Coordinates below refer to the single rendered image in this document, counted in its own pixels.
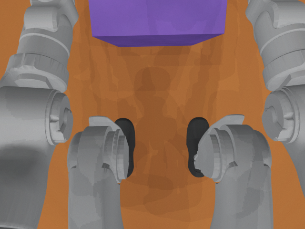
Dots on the carton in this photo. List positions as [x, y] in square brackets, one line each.
[143, 23]

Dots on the robot right thigh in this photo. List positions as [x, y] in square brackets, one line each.
[232, 156]

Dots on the robot right forearm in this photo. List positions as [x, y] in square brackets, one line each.
[279, 31]

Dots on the left robot upper arm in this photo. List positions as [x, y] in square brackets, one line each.
[32, 122]

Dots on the robot left foot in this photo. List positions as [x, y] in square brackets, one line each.
[128, 130]

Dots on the right robot upper arm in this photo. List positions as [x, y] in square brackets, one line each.
[284, 120]

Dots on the robot left forearm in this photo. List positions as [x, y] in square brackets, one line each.
[44, 46]

